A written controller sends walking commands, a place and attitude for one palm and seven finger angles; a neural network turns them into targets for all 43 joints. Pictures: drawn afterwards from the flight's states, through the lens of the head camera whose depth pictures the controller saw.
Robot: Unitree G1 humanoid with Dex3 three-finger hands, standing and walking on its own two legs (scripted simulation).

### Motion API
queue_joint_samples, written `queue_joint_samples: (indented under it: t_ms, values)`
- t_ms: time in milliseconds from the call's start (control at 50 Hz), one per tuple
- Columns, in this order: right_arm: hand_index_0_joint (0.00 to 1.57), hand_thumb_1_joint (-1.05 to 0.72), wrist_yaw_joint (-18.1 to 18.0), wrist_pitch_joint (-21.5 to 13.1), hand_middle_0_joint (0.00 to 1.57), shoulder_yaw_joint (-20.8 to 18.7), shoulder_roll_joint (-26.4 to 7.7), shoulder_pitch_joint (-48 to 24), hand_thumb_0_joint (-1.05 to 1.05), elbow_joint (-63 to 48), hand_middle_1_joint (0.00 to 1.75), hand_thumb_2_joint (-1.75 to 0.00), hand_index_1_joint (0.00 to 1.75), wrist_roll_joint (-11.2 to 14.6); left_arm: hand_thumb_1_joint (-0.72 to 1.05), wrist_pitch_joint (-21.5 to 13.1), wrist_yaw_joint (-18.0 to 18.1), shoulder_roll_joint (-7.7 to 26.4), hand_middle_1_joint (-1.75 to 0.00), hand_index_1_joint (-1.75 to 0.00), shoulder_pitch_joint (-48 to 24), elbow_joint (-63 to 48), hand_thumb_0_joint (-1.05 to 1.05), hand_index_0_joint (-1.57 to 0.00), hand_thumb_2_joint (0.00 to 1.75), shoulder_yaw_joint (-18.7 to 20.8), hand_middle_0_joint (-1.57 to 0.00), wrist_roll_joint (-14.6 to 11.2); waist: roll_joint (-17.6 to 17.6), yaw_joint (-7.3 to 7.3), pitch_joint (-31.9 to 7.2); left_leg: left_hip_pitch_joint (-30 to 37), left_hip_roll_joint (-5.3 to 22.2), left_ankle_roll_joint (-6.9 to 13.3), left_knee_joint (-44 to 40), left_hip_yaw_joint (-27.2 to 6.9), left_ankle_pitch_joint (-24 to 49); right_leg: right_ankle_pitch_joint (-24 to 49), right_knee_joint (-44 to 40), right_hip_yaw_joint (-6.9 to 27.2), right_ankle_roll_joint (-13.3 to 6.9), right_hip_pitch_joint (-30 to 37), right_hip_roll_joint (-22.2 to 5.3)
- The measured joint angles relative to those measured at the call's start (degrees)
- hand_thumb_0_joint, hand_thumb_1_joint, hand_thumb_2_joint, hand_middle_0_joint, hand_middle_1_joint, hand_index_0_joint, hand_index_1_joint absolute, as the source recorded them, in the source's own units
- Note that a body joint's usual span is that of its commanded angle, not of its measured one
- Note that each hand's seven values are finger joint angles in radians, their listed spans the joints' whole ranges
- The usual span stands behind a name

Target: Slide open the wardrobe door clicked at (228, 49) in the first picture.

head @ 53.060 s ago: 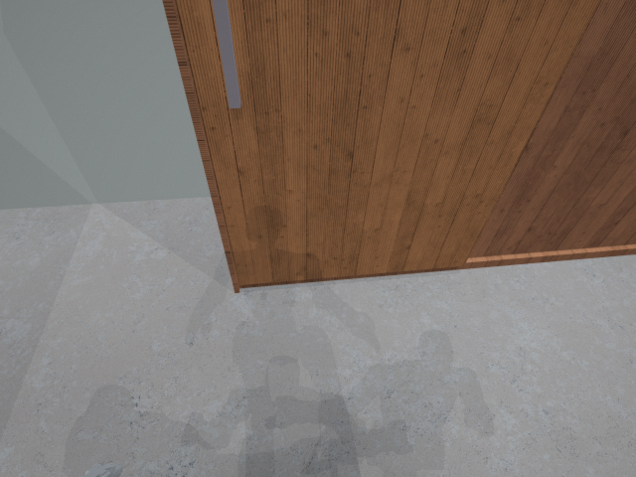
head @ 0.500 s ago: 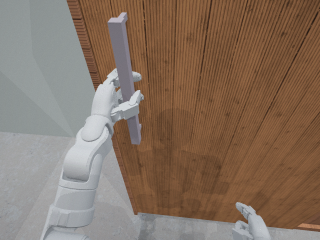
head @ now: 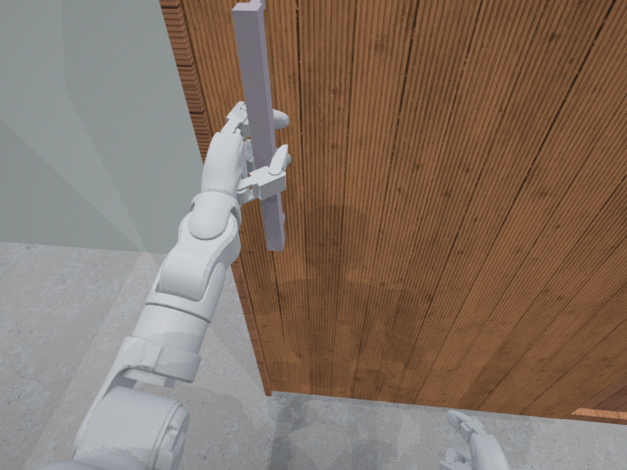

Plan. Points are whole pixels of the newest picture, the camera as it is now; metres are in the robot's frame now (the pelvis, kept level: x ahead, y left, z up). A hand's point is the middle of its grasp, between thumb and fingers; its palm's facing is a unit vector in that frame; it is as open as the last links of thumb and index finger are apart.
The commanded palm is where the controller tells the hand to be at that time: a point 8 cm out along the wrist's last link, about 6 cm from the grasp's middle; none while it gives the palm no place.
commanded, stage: step sideways, sliding the door along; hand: left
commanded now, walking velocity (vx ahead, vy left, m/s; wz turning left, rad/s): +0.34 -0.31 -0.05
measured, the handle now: (268, 146) +0.45 +0.10 +0.20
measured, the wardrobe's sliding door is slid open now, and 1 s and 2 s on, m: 0.00 0.02 0.20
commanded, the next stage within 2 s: none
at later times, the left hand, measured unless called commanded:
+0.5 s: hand (286, 172) +0.41 +0.07 +0.19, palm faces +0.16 -0.99 -0.05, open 6.3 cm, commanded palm +0.38 +0.06 +0.20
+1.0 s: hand (301, 168) +0.42 +0.06 +0.19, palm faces +0.49 -0.87 -0.06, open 6.7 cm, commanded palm +0.38 +0.00 +0.19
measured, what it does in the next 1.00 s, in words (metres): steps to the right: right foot, then left foot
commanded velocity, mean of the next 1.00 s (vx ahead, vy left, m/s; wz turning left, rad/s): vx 0.06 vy -0.17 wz -0.09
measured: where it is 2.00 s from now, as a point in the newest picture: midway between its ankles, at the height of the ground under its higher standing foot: outside the picture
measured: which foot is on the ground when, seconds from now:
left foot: down 0.00-0.78, up 0.80-0.90, down 0.92-1.00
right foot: down 0.00-0.40, up 0.42-0.74, down 0.76-0.92, up 0.94-1.00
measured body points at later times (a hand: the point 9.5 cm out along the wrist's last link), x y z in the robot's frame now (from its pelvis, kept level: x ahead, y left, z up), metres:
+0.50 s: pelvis +0.02 -0.08 -0.02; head +0.10 -0.06 +0.43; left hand +0.40 +0.13 +0.20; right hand +0.24 -0.28 -0.12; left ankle +0.03 +0.07 -0.74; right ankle +0.02 -0.19 -0.66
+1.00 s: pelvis +0.10 -0.18 -0.01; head +0.20 -0.16 +0.42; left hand +0.39 +0.10 +0.20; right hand +0.34 -0.38 -0.11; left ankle +0.06 -0.06 -0.74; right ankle +0.13 -0.34 -0.69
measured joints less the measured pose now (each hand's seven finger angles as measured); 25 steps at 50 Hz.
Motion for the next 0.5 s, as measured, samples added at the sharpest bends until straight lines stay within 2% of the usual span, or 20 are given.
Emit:
queue_joint_samples:
  t_ms: [60,120,180,240,260,300,340,380,400,460,500]
  values:
    - [0.20,-0.90,-1.64,-0.86,0.20,-0.89,0.35,0.76,0.02,-0.46,0.30,-0.90,0.30,-0.16,0.67,-6.03,0.51,2.19,-1.38,-1.37,1.28,-0.14,-0.05,-0.25,0.82,0.62,-0.39,-0.20,-0.15,-0.64,0.79,-1.54,0.43,0.33,1.34,1.23,-0.71,-5.41,8.67,2.10,-0.13,-4.53,0.88]
    - [0.20,-0.90,-2.34,-1.43,0.20,-1.93,0.71,2.13,0.01,0.09,0.30,-0.90,0.30,-0.18,0.68,-9.10,0.82,2.81,-1.39,-1.37,2.17,-1.32,-0.06,-0.24,0.83,1.46,-0.41,-0.57,0.20,-0.81,2.28,-1.71,1.27,0.06,1.70,0.66,-0.85,-9.69,18.01,2.97,-0.49,-7.39,2.24]
    - [0.20,-0.90,-2.27,-1.49,0.20,-2.24,0.59,3.41,0.01,0.99,0.30,-0.90,0.29,0.00,0.69,-10.77,1.33,2.62,-1.39,-1.38,2.31,-2.58,-0.05,-0.25,0.84,2.09,-0.43,-0.59,0.66,0.56,3.85,-1.76,2.93,-1.36,3.07,-0.07,-1.71,-10.37,14.82,2.21,-0.83,-6.36,2.43]
    - [0.20,-0.90,-1.99,-1.67,0.20,-2.36,0.38,4.29,0.02,0.94,0.30,-0.90,0.29,0.65,0.71,-11.53,1.84,2.41,-1.40,-1.38,1.47,-3.84,-0.04,-0.24,0.85,3.00,-0.44,-0.37,0.46,2.04,4.98,-3.69,4.18,-2.55,8.50,-1.00,-4.84,-5.02,6.28,1.81,-1.63,-3.16,1.94]
    - [0.20,-0.90,-1.93,-1.72,0.20,-2.47,0.06,3.85,0.02,1.33,0.30,-0.90,0.29,0.85,0.71,-11.75,2.17,2.01,-1.40,-1.38,1.31,-4.44,-0.04,-0.23,0.85,3.58,-0.45,-0.04,1.07,1.86,5.50,-4.88,4.92,-1.63,11.39,-1.74,-6.26,-3.64,7.00,0.90,-1.90,-3.32,2.57]
    - [0.20,-0.90,-1.98,-1.98,0.20,-3.31,-0.53,3.06,0.02,2.37,0.30,-0.90,0.29,1.01,0.72,-11.50,2.32,0.98,-1.40,-1.37,1.10,-5.80,-0.04,-0.22,0.85,3.82,-0.45,1.29,1.60,1.32,6.51,-7.87,4.32,-0.51,19.43,-3.11,-10.76,-4.82,8.58,-1.18,-2.47,-3.03,2.88]
    - [0.20,-0.90,-1.90,-2.37,0.20,-4.25,-1.14,2.18,0.02,2.81,0.30,-0.90,0.29,0.88,0.72,-11.34,2.00,0.44,-1.40,-1.37,0.92,-7.36,-0.05,-0.22,0.85,3.02,-0.45,2.00,0.93,2.05,7.96,-9.41,2.83,-0.17,24.46,-1.98,-13.07,-5.78,8.41,-1.92,-2.83,-2.04,2.36]
    - [0.20,-0.90,-1.56,-2.70,0.20,-4.73,-1.63,1.35,0.02,2.08,0.30,-0.90,0.29,0.53,0.71,-11.45,1.79,0.26,-1.40,-1.35,0.98,-9.31,-0.05,-0.22,0.84,2.10,-0.46,2.72,-0.56,2.91,8.97,-7.55,1.82,0.34,17.72,0.94,-8.42,-6.52,9.45,-1.89,-2.90,-2.24,1.39]
    - [0.20,-0.90,-1.23,-2.90,0.20,-4.89,-2.23,1.06,0.02,0.98,0.30,-0.90,0.29,0.29,0.71,-11.59,1.70,0.30,-1.40,-1.35,1.06,-10.33,-0.05,-0.22,0.84,1.88,-0.46,2.84,-0.29,3.41,8.75,-5.51,2.55,1.13,11.34,1.47,-3.61,-6.82,12.79,-1.80,-2.76,-4.24,1.75]
    - [0.20,-0.91,0.53,-3.13,0.20,-6.28,-1.54,-2.64,0.02,-0.62,0.30,-0.90,0.29,0.51,0.72,-12.95,1.22,1.86,-1.40,-1.32,0.79,-12.55,-0.06,-0.21,0.84,1.96,-0.46,2.38,-1.34,4.57,12.04,-4.15,3.24,-1.02,11.46,2.01,-5.29,-10.29,32.10,2.90,-2.00,-11.73,2.41]
    - [0.20,-0.91,1.55,-3.06,0.20,-6.22,-0.59,-4.65,0.02,-1.33,0.30,-0.90,0.29,0.65,0.72,-13.39,0.79,2.48,-1.40,-1.31,1.75,-14.31,-0.06,-0.21,0.84,2.23,-0.46,2.43,-1.29,4.92,13.28,-2.92,4.40,-1.99,9.74,1.10,-5.25,-10.64,39.17,4.00,-1.26,-15.61,1.88]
